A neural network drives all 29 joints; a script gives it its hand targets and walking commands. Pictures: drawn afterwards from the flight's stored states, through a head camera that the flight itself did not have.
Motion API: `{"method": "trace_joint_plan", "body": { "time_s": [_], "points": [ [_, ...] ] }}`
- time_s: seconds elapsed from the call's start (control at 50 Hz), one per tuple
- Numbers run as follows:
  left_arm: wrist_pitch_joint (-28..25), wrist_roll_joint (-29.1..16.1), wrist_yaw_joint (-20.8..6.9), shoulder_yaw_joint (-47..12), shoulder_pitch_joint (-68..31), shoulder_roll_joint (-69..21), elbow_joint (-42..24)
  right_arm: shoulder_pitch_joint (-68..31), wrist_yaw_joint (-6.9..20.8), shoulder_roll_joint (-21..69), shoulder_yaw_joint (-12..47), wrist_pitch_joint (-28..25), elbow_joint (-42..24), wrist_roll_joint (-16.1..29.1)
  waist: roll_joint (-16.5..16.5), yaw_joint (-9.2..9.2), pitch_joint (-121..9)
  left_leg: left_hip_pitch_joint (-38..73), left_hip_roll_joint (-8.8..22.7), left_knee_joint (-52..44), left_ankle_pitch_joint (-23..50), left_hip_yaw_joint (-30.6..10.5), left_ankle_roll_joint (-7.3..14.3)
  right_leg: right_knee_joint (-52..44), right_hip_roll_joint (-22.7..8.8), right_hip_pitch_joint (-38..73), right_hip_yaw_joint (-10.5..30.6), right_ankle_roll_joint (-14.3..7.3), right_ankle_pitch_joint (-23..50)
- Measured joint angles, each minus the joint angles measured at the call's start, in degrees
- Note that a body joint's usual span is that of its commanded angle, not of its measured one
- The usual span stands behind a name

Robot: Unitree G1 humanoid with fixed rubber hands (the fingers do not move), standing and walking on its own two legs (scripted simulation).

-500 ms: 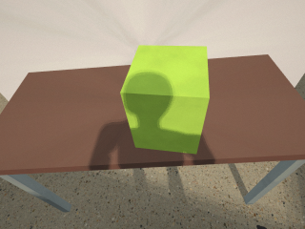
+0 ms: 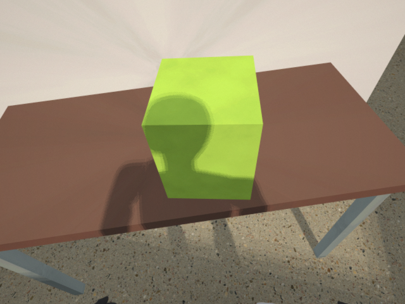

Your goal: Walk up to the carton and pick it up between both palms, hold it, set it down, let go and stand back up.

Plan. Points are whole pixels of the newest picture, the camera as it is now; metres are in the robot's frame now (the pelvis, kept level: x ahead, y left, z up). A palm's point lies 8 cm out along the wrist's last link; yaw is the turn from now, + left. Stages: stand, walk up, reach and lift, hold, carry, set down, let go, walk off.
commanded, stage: walk up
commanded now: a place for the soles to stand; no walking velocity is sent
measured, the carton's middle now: (207, 131) +0.47 +0.02 +0.06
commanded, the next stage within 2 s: reach and lift in 0.50 s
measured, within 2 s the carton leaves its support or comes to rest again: neither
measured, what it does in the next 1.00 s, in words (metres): stands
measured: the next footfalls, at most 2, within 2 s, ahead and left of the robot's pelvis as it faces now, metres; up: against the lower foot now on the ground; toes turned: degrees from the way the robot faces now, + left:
none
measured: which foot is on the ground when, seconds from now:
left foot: down 0.00-1.00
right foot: down 0.00-1.00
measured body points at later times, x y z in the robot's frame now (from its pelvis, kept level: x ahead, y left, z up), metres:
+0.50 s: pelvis +0.00 +0.00 +0.01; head +0.01 -0.01 +0.46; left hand +0.11 +0.25 -0.10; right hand +0.06 -0.28 -0.12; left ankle +0.01 +0.06 -0.71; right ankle +0.03 -0.13 -0.71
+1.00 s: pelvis -0.02 -0.04 +0.01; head +0.00 -0.02 +0.46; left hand +0.15 +0.23 -0.07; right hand +0.13 -0.25 -0.08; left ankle +0.01 +0.06 -0.71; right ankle +0.03 -0.13 -0.71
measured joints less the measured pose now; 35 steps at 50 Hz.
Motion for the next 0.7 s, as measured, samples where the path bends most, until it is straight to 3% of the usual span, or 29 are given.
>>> {"method": "trace_joint_plan", "body": {
  "time_s": [0.04,0.14,0.26,0.5,0.54,0.62,0.7],
  "points": [
    [-0.12,-0.14,-0.62,-0.49,-0.21,-0.27,0.53,0.58,0.10,0.21,0.21,0.52,0.41,0.03,0.07,-0.04,-0.66,0.04,-0.54,-0.59,0.37,-0.87,-0.98,-0.16,0.10,-0.04,0.22,0.18,-0.73],
    [0.63,-0.45,-1.01,-0.91,-1.12,-0.49,2.07,2.37,-0.09,0.82,0.02,-0.96,1.28,-0.05,-0.74,-0.30,-1.82,2.14,-1.97,-5.00,2.26,-0.58,0.65,-2.83,-0.38,1.24,1.17,0.69,0.11],
    [0.14,-0.24,-1.05,-1.06,-1.56,-0.58,2.52,3.39,-0.51,0.61,0.17,-1.17,2.11,0.18,-1.00,-0.30,-2.09,3.74,-1.42,-7.82,3.55,-0.03,0.19,-6.57,0.37,2.98,1.58,0.91,2.26],
    [0.32,-0.32,-0.65,-0.91,-0.44,-0.05,3.28,3.07,-0.32,-0.62,-0.53,0.01,2.32,0.04,-0.91,-0.41,-2.56,3.38,-0.66,-6.62,2.87,0.85,-0.21,-4.91,1.18,1.86,2.60,0.37,1.68],
    [6.30,-1.60,-0.27,-2.88,-3.36,1.02,4.09,1.19,1.51,0.21,-3.88,-3.21,5.82,-2.12,-0.54,-1.07,-3.80,-1.08,-1.36,-3.17,1.92,-1.93,-1.06,-1.69,-0.20,-1.67,-0.40,-2.03,-0.18],
    [21.21,-1.24,-0.85,-3.27,-12.15,1.68,-1.06,-5.16,3.20,1.24,-8.38,-5.15,6.86,-3.25,-0.59,-1.02,-0.47,-7.37,-1.21,6.07,-0.96,-4.97,0.15,6.08,-1.40,-6.20,-3.46,-0.14,-3.12],
    [25.97,1.97,-2.66,-1.60,-14.92,0.55,-11.75,-9.73,1.86,2.30,-8.23,-5.27,3.02,-0.16,-0.76,-0.57,3.11,-7.86,-0.05,9.43,-1.96,-6.69,-0.65,7.26,-0.50,-5.43,-5.01,-0.72,-2.15]
  ]
}}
